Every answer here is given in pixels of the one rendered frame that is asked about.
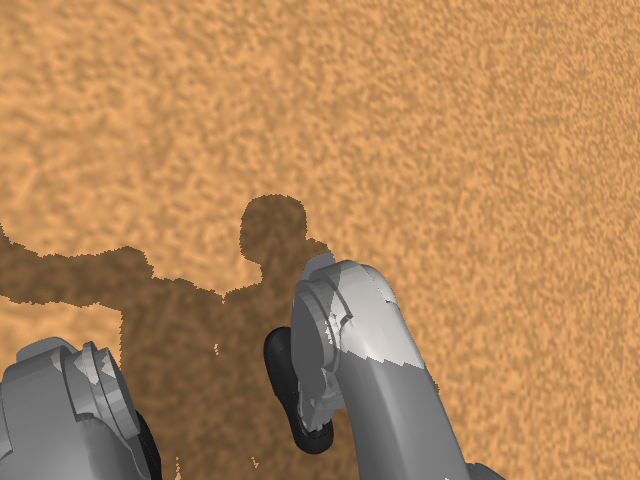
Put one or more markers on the left robot foot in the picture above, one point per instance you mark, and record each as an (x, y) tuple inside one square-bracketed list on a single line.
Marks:
[(149, 449)]

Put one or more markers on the right robot hand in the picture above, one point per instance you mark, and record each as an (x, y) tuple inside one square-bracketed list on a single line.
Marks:
[(479, 471)]

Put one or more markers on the right robot foot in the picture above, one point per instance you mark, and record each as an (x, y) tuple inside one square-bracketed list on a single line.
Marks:
[(284, 381)]

